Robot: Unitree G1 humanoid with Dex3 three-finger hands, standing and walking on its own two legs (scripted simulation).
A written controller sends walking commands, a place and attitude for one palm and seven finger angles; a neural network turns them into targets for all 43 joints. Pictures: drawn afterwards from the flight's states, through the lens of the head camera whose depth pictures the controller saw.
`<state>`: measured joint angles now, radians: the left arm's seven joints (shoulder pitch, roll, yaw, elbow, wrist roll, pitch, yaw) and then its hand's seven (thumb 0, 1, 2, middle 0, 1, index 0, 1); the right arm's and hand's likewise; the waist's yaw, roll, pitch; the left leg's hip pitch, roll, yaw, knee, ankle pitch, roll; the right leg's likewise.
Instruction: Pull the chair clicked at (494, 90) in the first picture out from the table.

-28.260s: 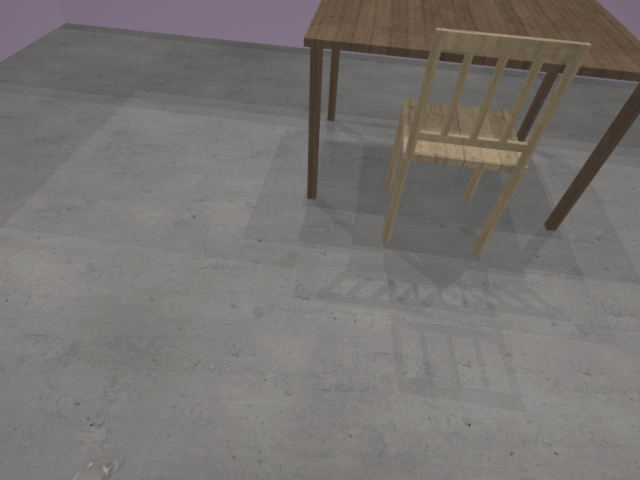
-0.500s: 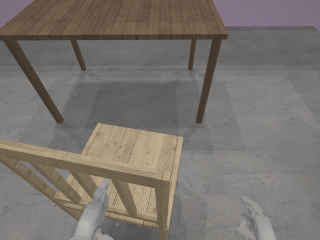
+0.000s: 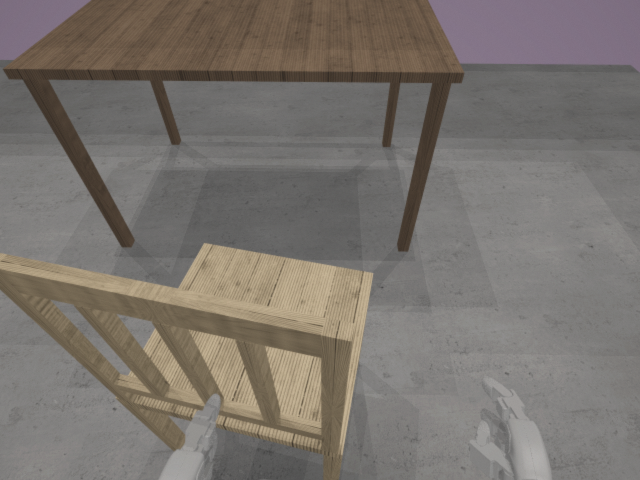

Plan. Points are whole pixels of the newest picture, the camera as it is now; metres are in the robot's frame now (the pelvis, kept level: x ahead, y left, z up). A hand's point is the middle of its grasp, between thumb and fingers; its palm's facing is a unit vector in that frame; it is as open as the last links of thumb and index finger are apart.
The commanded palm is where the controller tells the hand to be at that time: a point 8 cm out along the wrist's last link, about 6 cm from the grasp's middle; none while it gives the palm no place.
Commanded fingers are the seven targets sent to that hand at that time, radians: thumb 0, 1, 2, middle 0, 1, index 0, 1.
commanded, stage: draw the fingers out of the gap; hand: left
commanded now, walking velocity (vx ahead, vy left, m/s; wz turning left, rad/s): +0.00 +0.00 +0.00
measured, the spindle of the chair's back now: (195, 367) +0.28 +0.18 -0.02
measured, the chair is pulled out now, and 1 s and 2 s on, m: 0.59 0.59 0.59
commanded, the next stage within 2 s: draw the hand back to the body in 0.02 s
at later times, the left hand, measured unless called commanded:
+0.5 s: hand (196, 465) +0.14 +0.12 +0.08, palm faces +0.01 -1.00 -0.06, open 17.5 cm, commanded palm +0.09 +0.19 +0.09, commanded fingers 0.00 -0.55 0.20 0.00 0.00 0.00 0.00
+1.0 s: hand (69, 401) +0.17 +0.22 +0.15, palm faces +0.31 -0.86 -0.41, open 14.2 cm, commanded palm +0.13 +0.26 +0.18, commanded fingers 0.00 0.32 0.62 -0.12 -0.18 -0.12 -0.18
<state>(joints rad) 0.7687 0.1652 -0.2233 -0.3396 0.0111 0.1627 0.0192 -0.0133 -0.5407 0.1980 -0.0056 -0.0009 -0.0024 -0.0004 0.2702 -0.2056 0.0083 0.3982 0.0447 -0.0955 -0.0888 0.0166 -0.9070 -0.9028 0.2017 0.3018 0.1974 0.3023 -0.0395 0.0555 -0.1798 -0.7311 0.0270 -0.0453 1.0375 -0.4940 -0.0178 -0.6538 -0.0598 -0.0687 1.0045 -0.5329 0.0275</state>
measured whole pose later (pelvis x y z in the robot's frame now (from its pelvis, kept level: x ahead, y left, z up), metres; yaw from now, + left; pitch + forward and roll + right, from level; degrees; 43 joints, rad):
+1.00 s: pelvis +0.01 -0.01 +0.04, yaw +0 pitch +0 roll -1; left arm 0.66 0.34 0.15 -0.48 -0.05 0.02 0.16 -0.01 -0.02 0.45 -0.08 -0.11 -0.08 -0.11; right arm 0.22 -0.21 0.03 0.55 0.05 -0.11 -0.16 0.02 -0.91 -0.90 0.20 0.30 0.20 0.30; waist 0.04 0.07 -0.06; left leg -0.36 0.04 -0.04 0.74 -0.38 -0.03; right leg -0.28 -0.04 -0.08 0.68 -0.41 0.02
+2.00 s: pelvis +0.01 -0.01 +0.06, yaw -1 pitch -1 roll -1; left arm 0.48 0.35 0.37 -0.42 -0.06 -0.08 0.13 0.01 0.89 0.89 -0.21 -0.30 -0.21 -0.30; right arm 0.14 -0.24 -0.01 0.59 0.03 -0.03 -0.08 0.01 -0.91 -0.90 0.20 0.30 0.20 0.30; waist 0.02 0.09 0.05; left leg -0.21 0.05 -0.02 0.51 -0.28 -0.03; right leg -0.14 -0.03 -0.06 0.45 -0.29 0.02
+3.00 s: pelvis -0.10 +0.01 +0.04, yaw +1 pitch +0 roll -2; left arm 0.51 0.44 0.46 -0.56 -0.04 -0.21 0.18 0.01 0.88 0.89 -0.22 -0.30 -0.21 -0.30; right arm 0.18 -0.20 -0.01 0.64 0.00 -0.10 -0.08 0.02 -0.91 -0.90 0.20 0.30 0.20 0.30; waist 0.00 -0.01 0.06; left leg -0.45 0.03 -0.03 0.69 -0.22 0.00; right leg -0.45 -0.02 -0.02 0.73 -0.36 0.02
